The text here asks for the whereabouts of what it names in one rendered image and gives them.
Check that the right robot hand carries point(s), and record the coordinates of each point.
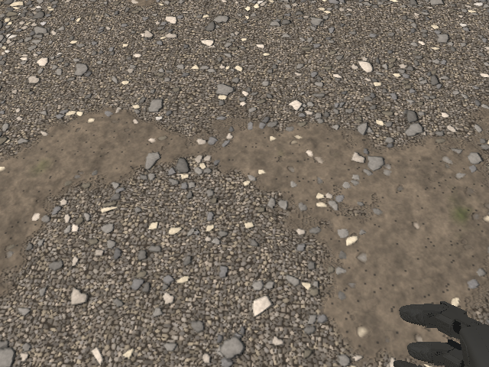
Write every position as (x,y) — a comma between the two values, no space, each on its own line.
(454,322)

